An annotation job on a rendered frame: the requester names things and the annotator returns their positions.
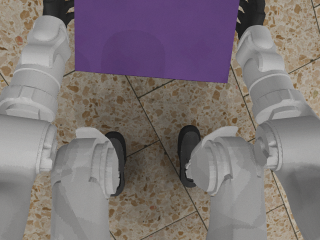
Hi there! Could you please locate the robot left thigh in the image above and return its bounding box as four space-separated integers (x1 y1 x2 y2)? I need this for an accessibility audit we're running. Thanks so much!
50 138 119 240

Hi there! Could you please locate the robot right foot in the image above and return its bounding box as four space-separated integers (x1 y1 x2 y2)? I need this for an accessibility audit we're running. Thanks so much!
177 125 201 188

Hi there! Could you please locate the robot left hand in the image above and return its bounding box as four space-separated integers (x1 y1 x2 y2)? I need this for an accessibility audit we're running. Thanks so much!
42 0 75 29

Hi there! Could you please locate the left robot upper arm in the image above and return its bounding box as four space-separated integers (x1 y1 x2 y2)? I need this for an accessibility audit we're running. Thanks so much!
0 114 58 240

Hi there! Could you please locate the robot left forearm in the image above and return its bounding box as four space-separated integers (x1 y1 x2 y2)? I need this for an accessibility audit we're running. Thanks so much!
0 15 71 122

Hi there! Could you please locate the right robot upper arm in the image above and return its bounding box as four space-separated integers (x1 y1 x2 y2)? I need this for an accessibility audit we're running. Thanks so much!
254 115 320 240

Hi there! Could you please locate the robot right hand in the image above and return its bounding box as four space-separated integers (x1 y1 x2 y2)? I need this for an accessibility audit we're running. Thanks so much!
235 0 266 40

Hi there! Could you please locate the robot right forearm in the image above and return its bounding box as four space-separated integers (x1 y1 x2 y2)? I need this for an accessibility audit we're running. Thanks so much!
235 25 320 125

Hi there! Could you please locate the carton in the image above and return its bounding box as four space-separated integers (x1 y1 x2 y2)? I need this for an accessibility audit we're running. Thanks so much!
74 0 240 83

